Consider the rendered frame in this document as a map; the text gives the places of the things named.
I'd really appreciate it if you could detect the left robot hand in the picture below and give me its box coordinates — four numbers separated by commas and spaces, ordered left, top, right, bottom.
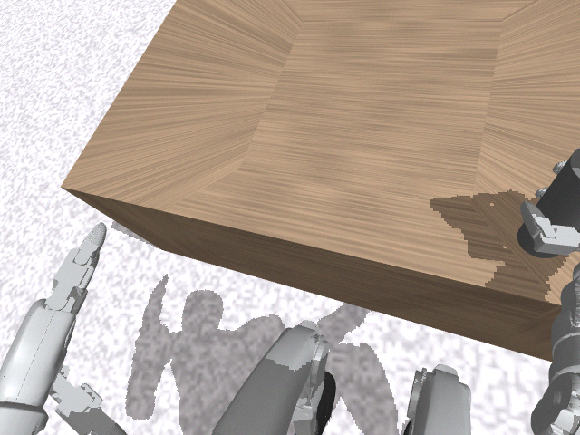
0, 222, 127, 435

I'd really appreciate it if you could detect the right robot hand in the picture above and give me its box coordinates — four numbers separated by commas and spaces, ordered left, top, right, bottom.
520, 160, 580, 256

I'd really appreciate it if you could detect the left robot foot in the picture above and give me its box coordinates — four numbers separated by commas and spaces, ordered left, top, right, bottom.
315, 372, 336, 435

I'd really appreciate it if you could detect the right robot arm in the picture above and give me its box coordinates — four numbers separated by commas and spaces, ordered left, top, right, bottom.
531, 263, 580, 435

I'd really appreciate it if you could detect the bottle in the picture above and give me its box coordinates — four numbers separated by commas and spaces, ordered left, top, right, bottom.
517, 147, 580, 258

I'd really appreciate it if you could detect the left robot arm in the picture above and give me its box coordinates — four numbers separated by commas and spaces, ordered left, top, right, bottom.
0, 402, 49, 435

